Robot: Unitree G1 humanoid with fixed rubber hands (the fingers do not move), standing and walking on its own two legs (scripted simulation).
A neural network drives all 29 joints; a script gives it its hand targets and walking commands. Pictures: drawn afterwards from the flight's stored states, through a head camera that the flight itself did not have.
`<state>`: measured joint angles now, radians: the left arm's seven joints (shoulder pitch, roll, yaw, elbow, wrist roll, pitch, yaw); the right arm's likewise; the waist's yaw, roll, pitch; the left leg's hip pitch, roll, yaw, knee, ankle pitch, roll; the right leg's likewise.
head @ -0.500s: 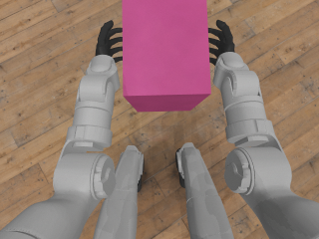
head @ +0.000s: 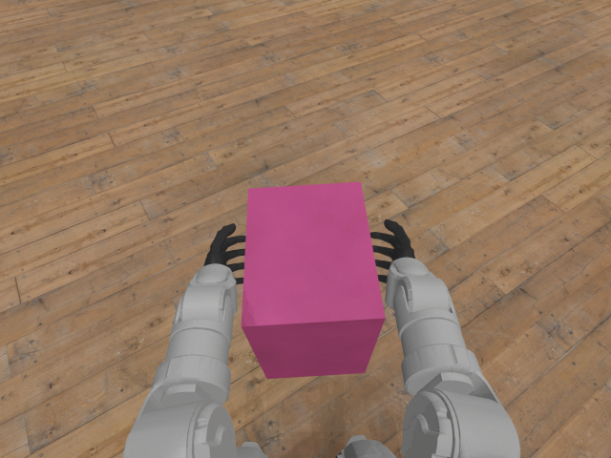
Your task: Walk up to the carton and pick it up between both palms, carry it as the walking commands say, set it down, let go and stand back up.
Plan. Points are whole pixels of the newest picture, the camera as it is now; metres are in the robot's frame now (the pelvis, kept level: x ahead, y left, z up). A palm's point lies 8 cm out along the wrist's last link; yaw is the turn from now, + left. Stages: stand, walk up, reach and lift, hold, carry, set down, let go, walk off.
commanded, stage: reach and lift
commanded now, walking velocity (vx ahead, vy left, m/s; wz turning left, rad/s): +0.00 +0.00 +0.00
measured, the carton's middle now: (310, 287) +0.37 -0.01 -0.07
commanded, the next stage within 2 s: hold in 1.76 s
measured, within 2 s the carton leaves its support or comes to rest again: neither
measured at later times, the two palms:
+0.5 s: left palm (205, 273) +0.32 +0.12 +0.06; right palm (414, 277) +0.31 -0.14 +0.07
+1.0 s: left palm (203, 255) +0.34 +0.12 +0.08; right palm (414, 259) +0.33 -0.13 +0.08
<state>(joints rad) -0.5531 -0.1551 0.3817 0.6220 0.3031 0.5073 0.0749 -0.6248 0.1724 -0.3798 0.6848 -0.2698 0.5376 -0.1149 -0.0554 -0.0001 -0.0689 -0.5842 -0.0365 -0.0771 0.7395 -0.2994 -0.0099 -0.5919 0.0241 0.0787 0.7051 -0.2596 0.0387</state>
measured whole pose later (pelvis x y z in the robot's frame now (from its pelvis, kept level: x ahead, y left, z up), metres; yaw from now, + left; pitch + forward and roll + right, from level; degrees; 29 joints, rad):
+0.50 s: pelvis +0.00 +0.00 +0.01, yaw +0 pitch -2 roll -1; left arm -0.47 -0.16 0.28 0.51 0.28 0.69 0.08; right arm -0.49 0.18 -0.28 0.54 -0.27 0.70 -0.10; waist -0.06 0.00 -0.08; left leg -0.34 -0.04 -0.08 0.64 -0.27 0.00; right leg -0.34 0.02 0.08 0.60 -0.23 0.04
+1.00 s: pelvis +0.00 +0.00 +0.01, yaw +0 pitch -2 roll -1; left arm -0.58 -0.16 0.36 0.59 0.28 0.69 0.07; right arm -0.55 0.18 -0.32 0.53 -0.27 0.74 -0.12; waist -0.02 0.00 -0.06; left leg -0.32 -0.03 -0.08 0.63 -0.27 0.00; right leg -0.33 0.02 0.08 0.60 -0.23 0.04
